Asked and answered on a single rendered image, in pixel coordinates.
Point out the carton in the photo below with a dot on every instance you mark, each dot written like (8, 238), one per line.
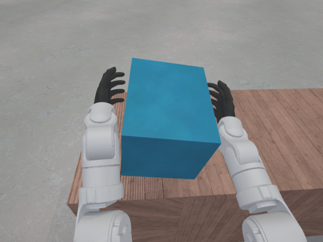
(169, 127)

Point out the robot right forearm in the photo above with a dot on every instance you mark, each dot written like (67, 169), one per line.
(255, 191)

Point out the robot right hand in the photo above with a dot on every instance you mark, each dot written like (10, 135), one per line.
(224, 104)

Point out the robot right upper arm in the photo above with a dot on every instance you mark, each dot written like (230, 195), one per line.
(272, 227)

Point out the robot left upper arm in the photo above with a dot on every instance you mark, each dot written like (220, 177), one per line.
(104, 226)

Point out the pedestal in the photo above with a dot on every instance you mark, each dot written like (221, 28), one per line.
(286, 126)

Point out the robot left hand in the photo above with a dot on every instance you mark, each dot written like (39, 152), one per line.
(104, 92)

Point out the robot left forearm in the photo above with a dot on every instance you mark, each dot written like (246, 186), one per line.
(100, 151)

